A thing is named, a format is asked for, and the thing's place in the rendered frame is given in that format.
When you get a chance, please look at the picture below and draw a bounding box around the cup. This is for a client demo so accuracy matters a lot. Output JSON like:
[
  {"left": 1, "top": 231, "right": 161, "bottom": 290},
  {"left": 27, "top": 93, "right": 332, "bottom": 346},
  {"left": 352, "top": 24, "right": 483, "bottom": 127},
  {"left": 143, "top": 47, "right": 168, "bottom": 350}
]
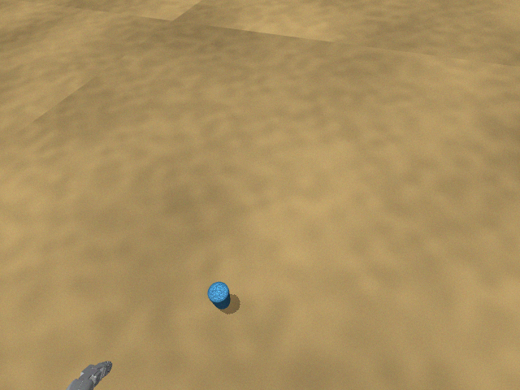
[{"left": 207, "top": 282, "right": 230, "bottom": 310}]

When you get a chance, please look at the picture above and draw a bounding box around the left robot hand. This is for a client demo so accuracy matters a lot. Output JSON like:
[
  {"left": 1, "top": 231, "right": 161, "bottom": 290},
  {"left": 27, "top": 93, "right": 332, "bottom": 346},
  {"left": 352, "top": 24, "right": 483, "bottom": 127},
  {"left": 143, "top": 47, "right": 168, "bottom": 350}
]
[{"left": 66, "top": 361, "right": 112, "bottom": 390}]

